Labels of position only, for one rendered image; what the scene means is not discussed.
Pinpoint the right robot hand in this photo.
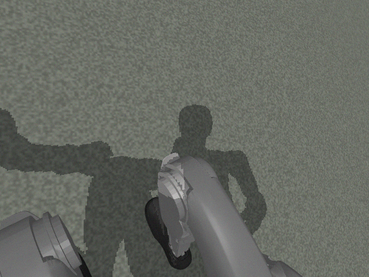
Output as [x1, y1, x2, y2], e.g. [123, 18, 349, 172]
[262, 253, 302, 277]

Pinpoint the left robot foot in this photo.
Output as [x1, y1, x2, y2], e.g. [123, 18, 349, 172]
[78, 253, 92, 277]

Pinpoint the right robot foot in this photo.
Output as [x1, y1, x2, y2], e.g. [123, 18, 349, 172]
[145, 197, 192, 269]

